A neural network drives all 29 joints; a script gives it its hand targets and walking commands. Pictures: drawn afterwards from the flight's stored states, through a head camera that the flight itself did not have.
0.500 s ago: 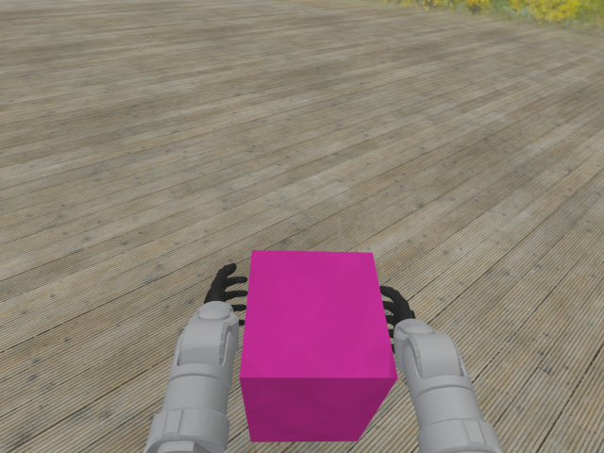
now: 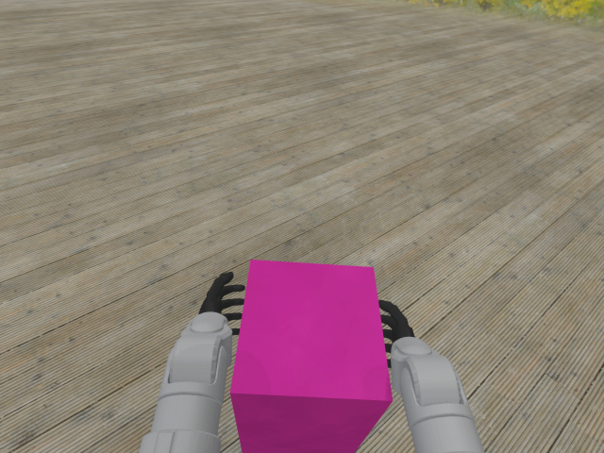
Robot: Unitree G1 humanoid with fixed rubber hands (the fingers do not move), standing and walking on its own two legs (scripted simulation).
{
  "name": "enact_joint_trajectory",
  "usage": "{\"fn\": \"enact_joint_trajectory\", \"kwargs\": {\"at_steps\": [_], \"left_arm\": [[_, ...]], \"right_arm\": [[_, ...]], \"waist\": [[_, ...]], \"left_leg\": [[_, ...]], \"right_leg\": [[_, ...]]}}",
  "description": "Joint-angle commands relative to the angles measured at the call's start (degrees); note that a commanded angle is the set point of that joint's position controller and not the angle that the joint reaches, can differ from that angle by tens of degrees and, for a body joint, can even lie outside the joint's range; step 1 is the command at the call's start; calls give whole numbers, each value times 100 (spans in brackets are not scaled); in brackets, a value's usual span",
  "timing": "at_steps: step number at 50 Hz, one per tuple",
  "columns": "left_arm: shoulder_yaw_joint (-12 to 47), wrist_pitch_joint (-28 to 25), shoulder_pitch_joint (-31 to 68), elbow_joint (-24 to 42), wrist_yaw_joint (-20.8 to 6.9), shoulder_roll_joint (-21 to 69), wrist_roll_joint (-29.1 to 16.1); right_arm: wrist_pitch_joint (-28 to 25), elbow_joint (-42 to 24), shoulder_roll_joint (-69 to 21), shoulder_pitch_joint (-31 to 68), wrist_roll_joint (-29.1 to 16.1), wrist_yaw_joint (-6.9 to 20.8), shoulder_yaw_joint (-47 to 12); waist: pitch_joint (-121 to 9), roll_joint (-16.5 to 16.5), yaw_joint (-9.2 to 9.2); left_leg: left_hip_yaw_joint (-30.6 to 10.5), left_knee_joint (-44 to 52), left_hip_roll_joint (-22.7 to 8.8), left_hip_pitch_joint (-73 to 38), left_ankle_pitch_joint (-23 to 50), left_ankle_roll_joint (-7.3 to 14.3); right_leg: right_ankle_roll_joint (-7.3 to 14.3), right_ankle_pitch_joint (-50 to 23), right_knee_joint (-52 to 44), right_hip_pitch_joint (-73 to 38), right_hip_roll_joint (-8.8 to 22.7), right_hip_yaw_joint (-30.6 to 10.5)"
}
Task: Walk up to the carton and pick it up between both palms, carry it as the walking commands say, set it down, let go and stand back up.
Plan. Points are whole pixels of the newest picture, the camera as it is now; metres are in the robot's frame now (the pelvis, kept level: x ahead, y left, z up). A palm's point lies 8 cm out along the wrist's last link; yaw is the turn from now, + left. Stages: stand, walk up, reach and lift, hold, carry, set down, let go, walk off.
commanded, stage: hold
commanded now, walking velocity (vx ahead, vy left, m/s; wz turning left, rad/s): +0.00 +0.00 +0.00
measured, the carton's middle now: (304, 365) +0.28 +0.01 -0.03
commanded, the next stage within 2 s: carry in 0.56 s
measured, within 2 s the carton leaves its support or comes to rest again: neither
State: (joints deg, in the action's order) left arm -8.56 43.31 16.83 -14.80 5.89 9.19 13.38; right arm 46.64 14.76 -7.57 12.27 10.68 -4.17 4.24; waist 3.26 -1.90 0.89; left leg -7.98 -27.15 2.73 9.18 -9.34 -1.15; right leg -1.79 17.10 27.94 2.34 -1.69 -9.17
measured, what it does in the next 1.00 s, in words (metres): steps on the spot: left foot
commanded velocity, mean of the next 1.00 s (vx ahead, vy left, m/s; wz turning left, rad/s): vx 0.00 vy -0.10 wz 0.00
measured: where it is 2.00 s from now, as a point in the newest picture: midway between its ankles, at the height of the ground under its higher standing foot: outside the picture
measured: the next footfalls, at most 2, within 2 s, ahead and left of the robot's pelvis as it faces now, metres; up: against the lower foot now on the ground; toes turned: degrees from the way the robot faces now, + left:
left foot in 0.98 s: +0.03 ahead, +0.09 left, +0.00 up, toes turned +14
left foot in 1.36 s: -0.05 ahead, +0.02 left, +0.00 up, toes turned +22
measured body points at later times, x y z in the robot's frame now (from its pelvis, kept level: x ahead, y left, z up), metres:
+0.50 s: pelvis -0.01 +0.00 +0.00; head -0.05 +0.02 +0.45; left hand +0.30 +0.14 +0.03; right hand +0.28 -0.12 +0.02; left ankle +0.07 +0.13 -0.74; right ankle -0.01 -0.15 -0.74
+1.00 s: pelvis -0.04 -0.06 -0.03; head +0.00 -0.05 +0.42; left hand +0.26 +0.12 +0.04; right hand +0.27 -0.14 +0.02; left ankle -0.01 +0.08 -0.74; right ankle -0.03 -0.11 -0.74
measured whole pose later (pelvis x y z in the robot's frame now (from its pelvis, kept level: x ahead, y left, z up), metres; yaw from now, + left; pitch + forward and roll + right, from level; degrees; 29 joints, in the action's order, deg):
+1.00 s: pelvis -0.04 -0.06 -0.03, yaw +10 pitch +5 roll +0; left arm -5.8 64.3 18.4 10.4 10.2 9.6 5.4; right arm 70.2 -14.5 -7.5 12.5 2.5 -10.5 4.1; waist -0.5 -0.9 -0.4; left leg 2.7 -41.7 -3.4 29.9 -14.9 0.2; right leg 5.4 22.4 43.9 25.5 -0.2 10.0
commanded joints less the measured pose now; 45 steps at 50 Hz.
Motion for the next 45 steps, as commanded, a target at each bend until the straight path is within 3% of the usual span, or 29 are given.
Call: {"fn": "enact_joint_trajectory", "kwargs": {"at_steps": [1, 12, 27, 28, 29, 30, 31, 32, 35, 37, 39, 40, 41, 42, 43, 45], "left_arm": [[3537, -7, 2249, 15, -1733, 6573, -1787], [3429, -33, 2530, -128, -1795, 6462, -1740], [3364, -57, 2797, -412, -1745, 6659, -1665], [3849, -48, 3808, 300, -1582, 6480, -2091], [3891, 69, 3571, 209, -1530, 6578, -2080], [3929, 172, 3545, 191, -1496, 6601, -2154], [3831, 296, 3357, 117, -1457, 6550, -2193], [3944, 400, 3270, 303, -1413, 6571, -2377], [4174, 832, 2698, 1135, -1299, 6332, -2742], [4256, 1201, 2679, 1667, -1255, 6079, -2926], [4322, 1465, 2408, 2157, -1179, 5944, -3005], [4283, 1553, 2382, 2370, -1161, 5829, -3039], [4260, 1659, 2347, 2501, -1153, 5850, -3068], [4290, 1773, 2402, 2676, -1146, 5900, -3141], [4281, 1874, 2331, 2733, -1129, 5884, -3164], [4222, 2082, 2265, 2820, -1079, 5938, -3158]], "right_arm": [[-825, -2179, -5766, 5163, -1802, 1453, -3571], [-819, -2006, -5829, 5366, -1767, 1437, -3466], [-880, -1752, -5718, 5727, -1706, 1524, -3263], [-791, -2315, -5163, 6300, -2004, 1457, -3228], [-640, -2297, -5172, 6114, -1994, 1453, -3204], [-521, -2297, -5068, 6078, -1981, 1456, -3170], [-372, -2139, -5084, 5752, -1952, 1425, -3155], [-249, -2529, -5063, 5808, -2128, 1351, -3353], [278, -3534, -5190, 5483, -2580, 1052, -3971], [669, -3660, -5155, 5054, -2684, 937, -4068], [1003, -4011, -5264, 4774, -2851, 901, -4238], [1130, -4241, -5291, 4869, -2969, 892, -4336], [1269, -4506, -5266, 4987, -3069, 897, -4425], [1367, -4779, -5278, 5137, -3176, 883, -4460], [1458, -4974, -5219, 5194, -3252, 876, -4466], [1670, -5149, -5175, 5280, -3415, 922, -4474]], "waist": [[-2203, 133, -34], [-2018, 60, -33], [-2169, 295, -65], [-2180, 1099, -150], [-2181, 1466, -155], [-2147, 1667, -178], [-2395, 1659, -177], [-2612, 1542, -175], [-3496, 1245, -69], [-3751, 963, -60], [-3879, -137, 42], [-3849, -899, 45], [-3829, -1262, 48], [-3779, -1129, 62], [-3652, -861, 59], [-3469, -600, 0]], "left_leg": [[214, 215, 243, -1946, 935, 33], [243, 212, 265, -1737, 362, 86], [199, 215, 183, -1738, 130, 22], [-1055, 585, -1156, 331, 1149, 273], [-1732, 931, -1362, 665, 56, 500], [-2209, 1288, -1629, 1004, -592, 756], [-2287, 1272, -1756, 818, -212, 924], [-1994, 1050, -1665, 692, 416, 878], [-775, 222, -1229, 341, 1495, 386], [-605, -21, -1094, 815, 1337, 302], [141, -545, -667, 1555, 275, 154], [588, -1181, -438, 2064, -572, 119], [823, -1905, -446, 2410, -1613, 166], [919, -2404, -513, 2664, -1877, 175], [990, -2718, -568, 2746, -1865, 197], [1028, -2343, -714, 2571, -1425, 206]], "right_leg": [[226, -1001, -806, 1036, -284, 292], [229, -414, -876, 1191, -257, 256], [320, -72, -830, 1305, -296, 321], [254, 335, 691, 1260, 196, 795], [232, 1052, 1372, 1312, -233, 914], [167, 1278, 1914, 1360, -263, 912], [216, 1176, 1477, 1380, -201, 911], [271, 857, 1133, 1354, -199, 968], [300, 258, -89, 747, -171, 1322], [314, -144, -335, 18, 242, 1036], [642, -726, -109, -345, 724, 528], [965, -1812, 7, -473, 1324, 65], [1327, -2915, 55, -374, 1795, -77], [1517, -3348, 30, -341, 1893, 9], [1550, -3634, 86, -217, 1887, 100], [1354, -4356, 501, -57, 1700, 360]]}}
